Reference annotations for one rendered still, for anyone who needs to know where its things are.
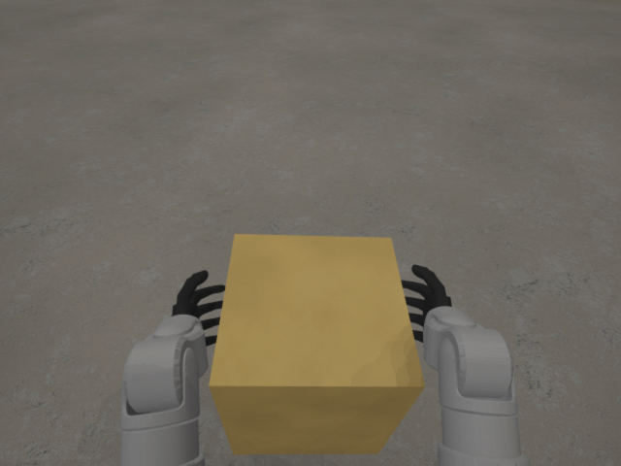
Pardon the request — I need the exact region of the carton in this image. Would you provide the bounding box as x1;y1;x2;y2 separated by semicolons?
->
209;234;425;454

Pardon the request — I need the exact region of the robot left hand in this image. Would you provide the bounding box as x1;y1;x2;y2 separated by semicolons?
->
172;270;225;347

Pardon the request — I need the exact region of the robot right hand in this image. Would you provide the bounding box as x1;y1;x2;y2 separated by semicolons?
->
401;265;452;343

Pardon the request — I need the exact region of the robot left forearm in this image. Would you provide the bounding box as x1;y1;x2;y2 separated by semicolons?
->
120;315;209;466

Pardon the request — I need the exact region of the robot right forearm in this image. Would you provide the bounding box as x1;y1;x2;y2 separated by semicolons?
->
423;306;530;466

